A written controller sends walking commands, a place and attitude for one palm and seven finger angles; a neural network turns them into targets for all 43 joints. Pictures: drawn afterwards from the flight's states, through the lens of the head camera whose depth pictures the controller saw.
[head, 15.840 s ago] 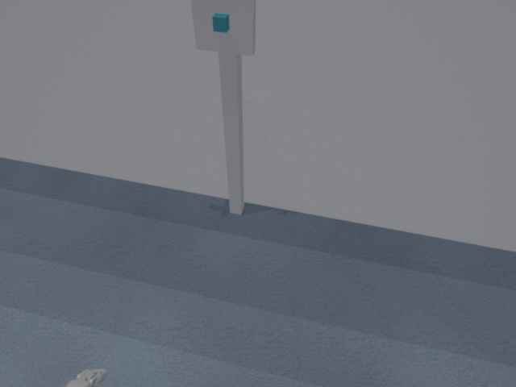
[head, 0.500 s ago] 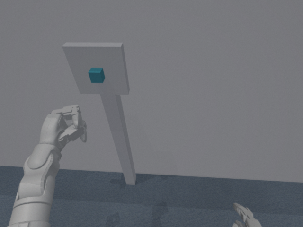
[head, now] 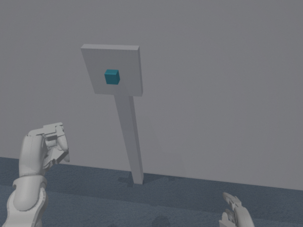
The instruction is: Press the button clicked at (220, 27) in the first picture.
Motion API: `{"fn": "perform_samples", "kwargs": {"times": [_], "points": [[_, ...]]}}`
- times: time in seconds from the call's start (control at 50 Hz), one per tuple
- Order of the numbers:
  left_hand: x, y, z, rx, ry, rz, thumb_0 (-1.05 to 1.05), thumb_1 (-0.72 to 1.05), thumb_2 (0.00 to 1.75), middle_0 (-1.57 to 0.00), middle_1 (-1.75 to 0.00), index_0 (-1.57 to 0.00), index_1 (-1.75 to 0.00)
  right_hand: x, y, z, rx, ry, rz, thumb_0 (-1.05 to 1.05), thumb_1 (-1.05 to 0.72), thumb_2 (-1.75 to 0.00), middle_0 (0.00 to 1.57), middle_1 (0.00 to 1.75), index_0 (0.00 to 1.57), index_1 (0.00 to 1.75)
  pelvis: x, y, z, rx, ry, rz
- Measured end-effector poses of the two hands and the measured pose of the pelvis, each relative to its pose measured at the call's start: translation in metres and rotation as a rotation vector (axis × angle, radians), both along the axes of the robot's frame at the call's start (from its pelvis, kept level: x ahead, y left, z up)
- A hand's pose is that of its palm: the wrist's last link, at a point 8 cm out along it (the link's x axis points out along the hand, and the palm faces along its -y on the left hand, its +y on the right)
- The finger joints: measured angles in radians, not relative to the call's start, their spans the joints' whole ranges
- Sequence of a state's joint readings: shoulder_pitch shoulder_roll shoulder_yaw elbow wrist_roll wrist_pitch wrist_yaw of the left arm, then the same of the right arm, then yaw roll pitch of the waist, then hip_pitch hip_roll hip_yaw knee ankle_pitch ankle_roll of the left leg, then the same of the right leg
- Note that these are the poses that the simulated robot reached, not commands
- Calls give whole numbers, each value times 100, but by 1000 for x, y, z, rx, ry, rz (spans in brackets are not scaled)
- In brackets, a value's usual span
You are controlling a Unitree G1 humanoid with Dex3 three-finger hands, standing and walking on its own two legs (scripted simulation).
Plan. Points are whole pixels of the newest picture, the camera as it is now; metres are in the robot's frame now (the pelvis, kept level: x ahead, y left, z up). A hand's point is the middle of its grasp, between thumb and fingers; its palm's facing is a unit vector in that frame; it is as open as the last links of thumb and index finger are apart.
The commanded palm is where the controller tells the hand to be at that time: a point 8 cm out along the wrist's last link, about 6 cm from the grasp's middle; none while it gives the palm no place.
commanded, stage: draw the hand back to the body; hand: left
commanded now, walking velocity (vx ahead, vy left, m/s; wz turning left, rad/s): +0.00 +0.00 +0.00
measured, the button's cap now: (112, 76) +0.52 +0.20 +0.14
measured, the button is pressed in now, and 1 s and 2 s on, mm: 0 0 0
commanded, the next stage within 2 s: step back with the hand held close in 0.58 s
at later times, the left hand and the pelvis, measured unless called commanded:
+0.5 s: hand (41, 163) +0.19 +0.25 +0.15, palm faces +0.41 -0.83 -0.37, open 3.1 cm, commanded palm +0.14 +0.29 +0.17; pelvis +0.01 +0.01 +0.00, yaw +0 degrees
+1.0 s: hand (44, 169) +0.18 +0.24 +0.14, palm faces +0.29 -0.84 -0.47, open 3.1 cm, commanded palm +0.12 +0.29 +0.17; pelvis -0.01 +0.01 +0.00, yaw -1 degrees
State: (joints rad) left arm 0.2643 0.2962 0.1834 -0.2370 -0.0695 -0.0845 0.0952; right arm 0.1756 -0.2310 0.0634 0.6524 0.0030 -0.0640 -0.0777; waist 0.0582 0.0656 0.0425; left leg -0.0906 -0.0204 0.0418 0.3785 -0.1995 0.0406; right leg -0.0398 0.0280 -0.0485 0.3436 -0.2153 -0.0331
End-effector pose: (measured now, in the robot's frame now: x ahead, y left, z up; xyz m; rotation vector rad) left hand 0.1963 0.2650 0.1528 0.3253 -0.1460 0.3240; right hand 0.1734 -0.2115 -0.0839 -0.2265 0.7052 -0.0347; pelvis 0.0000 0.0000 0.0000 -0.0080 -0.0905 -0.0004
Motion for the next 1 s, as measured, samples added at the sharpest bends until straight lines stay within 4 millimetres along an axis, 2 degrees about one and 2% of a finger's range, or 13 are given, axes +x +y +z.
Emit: {"fn": "perform_samples", "kwargs": {"times": [0.24,0.38,0.48,0.72,0.82,1.0], "points": [[-26,14,10,69,15,27,2,89,90,-131,-150,-131,-150,16,5,7,1,-15,-11,2,-90,-90,20,30,21,30,16,8,0,-3,3,-10],[-45,23,19,110,6,72,2,89,90,-131,-150,-131,-150,26,6,12,-12,-45,4,2,-90,-90,20,30,20,30,17,11,-1,-7,5,-4],[-48,23,17,94,2,87,2,89,90,-131,-150,-131,-150,27,9,12,-13,-47,15,2,-90,-90,20,30,20,30,14,11,-1,-6,3,3],[-49,17,18,87,-13,71,2,89,90,-131,-150,-131,-150,11,8,9,-3,-33,2,2,-90,-90,20,30,21,30,8,7,-1,-6,-8,-1],[-47,22,28,158,-31,57,2,89,90,-131,-150,-131,-150,1,0,6,-6,-1,-29,2,-90,-90,20,30,21,30,2,6,-1,-15,40,-1],[-50,18,12,180,76,-24,2,89,90,-131,-150,-131,-150,-25,-18,0,-40,71,-125,2,-90,-90,20,30,20,30,-11,15,-3,-10,101,-11]]}}
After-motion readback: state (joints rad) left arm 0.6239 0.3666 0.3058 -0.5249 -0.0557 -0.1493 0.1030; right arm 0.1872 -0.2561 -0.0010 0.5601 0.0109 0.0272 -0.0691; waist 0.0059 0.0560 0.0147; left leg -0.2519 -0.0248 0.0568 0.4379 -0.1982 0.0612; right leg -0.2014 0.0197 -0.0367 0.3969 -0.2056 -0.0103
